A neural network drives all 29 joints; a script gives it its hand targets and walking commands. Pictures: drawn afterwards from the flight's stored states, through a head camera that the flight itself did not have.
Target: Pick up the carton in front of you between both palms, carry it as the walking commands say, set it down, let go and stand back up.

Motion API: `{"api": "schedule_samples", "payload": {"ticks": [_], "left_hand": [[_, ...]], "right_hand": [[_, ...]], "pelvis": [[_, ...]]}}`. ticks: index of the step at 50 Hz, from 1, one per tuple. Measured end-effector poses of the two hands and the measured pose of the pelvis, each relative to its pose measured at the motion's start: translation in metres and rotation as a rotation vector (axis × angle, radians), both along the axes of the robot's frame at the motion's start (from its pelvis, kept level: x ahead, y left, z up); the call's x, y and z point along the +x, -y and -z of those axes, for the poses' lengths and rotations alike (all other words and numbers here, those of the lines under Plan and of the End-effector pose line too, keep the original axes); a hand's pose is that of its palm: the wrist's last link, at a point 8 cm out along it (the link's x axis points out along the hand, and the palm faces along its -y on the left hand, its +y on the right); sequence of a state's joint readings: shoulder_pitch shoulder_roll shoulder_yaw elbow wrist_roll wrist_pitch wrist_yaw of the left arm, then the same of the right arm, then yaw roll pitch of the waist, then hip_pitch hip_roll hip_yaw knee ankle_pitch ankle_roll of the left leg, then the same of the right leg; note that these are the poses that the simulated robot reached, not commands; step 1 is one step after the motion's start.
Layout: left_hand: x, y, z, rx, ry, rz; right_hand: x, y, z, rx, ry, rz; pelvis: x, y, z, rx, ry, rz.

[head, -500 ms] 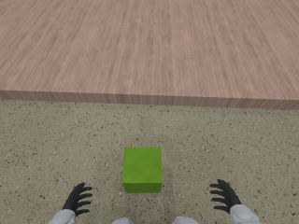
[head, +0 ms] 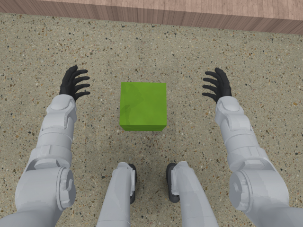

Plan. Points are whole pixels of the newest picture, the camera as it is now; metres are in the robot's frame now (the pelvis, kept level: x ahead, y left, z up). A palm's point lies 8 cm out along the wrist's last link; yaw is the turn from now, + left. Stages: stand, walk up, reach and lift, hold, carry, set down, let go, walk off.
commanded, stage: reach and lift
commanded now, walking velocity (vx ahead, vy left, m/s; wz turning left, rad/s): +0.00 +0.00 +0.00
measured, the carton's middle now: (143, 109) +0.49 +0.03 -0.54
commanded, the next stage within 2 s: none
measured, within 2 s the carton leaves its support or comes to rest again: leaves its support in 1.90 s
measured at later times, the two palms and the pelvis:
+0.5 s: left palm (86, 82) +0.51 +0.22 -0.20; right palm (200, 84) +0.50 -0.17 -0.20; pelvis +0.01 +0.00 -0.06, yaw -1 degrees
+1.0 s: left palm (103, 103) +0.50 +0.21 -0.43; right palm (184, 103) +0.49 -0.16 -0.43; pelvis -0.05 -0.01 -0.27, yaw -1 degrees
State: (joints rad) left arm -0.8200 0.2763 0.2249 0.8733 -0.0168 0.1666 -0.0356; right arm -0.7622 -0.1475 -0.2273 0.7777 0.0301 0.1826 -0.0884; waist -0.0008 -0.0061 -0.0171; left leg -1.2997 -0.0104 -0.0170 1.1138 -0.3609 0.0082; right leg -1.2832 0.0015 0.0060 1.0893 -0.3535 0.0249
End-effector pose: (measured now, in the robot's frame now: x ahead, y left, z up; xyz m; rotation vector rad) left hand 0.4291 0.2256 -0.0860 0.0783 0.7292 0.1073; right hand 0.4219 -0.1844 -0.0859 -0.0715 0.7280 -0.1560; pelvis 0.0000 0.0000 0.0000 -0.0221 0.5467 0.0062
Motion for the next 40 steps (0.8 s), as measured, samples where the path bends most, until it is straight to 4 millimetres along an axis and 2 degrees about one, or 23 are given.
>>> {"api": "schedule_samples", "payload": {"ticks": [6, 11, 15, 19, 22, 26, 34, 40], "left_hand": [[0.045, 0.003, 0.014, -0.012, 0.046, -0.011], [0.077, 0.004, 0.023, -0.015, 0.081, -0.011], [0.089, 0.004, 0.034, -0.017, 0.088, -0.009], [0.089, 0.006, 0.055, -0.023, 0.076, -0.013], [0.086, 0.007, 0.079, -0.024, 0.060, -0.018], [0.079, 0.009, 0.123, -0.023, 0.035, -0.026], [0.068, 0.008, 0.221, -0.006, 0.033, -0.045], [0.066, 0.007, 0.275, -0.005, 0.045, -0.049]], "right_hand": [[0.042, -0.009, 0.016, 0.008, 0.046, 0.016], [0.075, -0.016, 0.027, 0.013, 0.083, 0.016], [0.086, -0.019, 0.039, 0.014, 0.088, 0.013], [0.086, -0.019, 0.061, 0.018, 0.072, 0.014], [0.083, -0.019, 0.084, 0.019, 0.058, 0.014], [0.078, -0.018, 0.126, 0.021, 0.038, 0.012], [0.070, -0.016, 0.222, 0.016, 0.033, 0.002], [0.069, -0.018, 0.276, 0.020, 0.042, -0.002]], "pelvis": [[-0.012, -0.003, 0.012, -0.002, -0.095, 0.001], [-0.012, -0.004, 0.019, -0.004, -0.169, 0.000], [-0.005, -0.004, 0.021, -0.007, -0.224, 0.000], [0.002, -0.003, 0.029, -0.007, -0.280, 0.002], [0.006, -0.002, 0.043, -0.007, -0.319, 0.003], [0.005, 0.000, 0.073, -0.007, -0.361, 0.005], [-0.012, 0.007, 0.153, -0.007, -0.359, 0.010], [-0.031, 0.010, 0.209, -0.005, -0.286, 0.011]]}}
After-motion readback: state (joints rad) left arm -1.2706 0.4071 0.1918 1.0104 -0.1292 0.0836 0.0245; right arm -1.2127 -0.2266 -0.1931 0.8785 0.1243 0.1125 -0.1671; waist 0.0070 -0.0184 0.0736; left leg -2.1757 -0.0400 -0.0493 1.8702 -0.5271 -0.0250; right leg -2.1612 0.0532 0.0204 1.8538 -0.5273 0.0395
